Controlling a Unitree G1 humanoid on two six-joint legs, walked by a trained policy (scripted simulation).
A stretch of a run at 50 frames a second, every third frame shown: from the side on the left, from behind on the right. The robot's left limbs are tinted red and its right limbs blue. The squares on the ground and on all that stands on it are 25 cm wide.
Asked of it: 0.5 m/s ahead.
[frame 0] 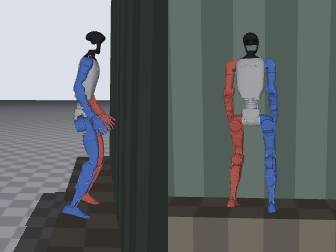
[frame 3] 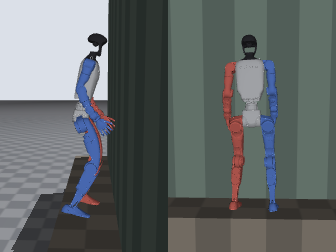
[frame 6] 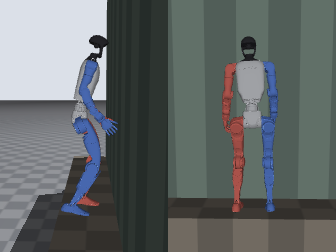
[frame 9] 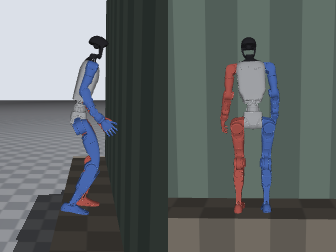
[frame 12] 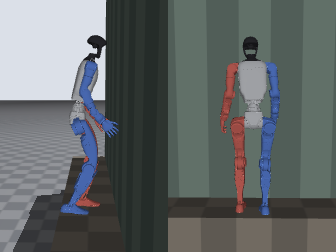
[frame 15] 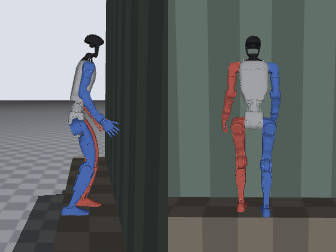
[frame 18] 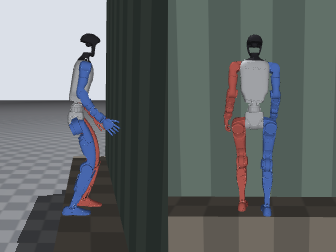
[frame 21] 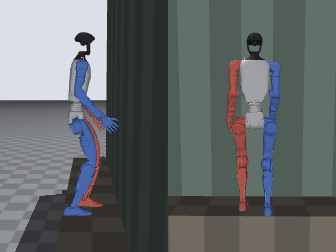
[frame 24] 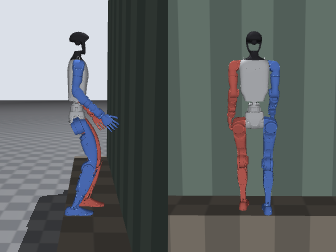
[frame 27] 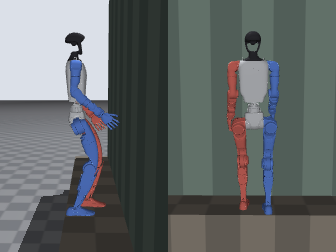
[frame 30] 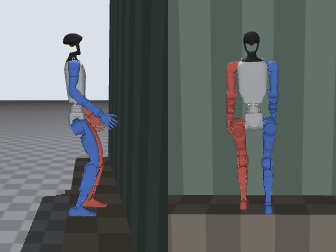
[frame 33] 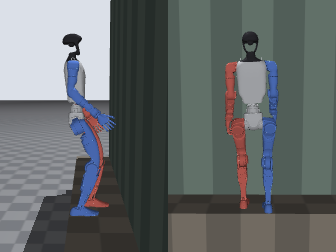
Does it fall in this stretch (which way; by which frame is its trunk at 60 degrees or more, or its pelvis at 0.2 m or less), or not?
no
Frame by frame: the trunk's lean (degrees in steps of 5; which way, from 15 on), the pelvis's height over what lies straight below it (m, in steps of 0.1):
0: 10, 0.8
3: 15 forward, 0.8
6: 15 forward, 0.8
9: 15 forward, 0.8
12: 15 forward, 0.8
15: 15 forward, 0.8
18: 10, 0.8
21: 5, 0.8
24: 0, 0.8
27: 0, 0.8
30: 5, 0.8
33: 5, 0.8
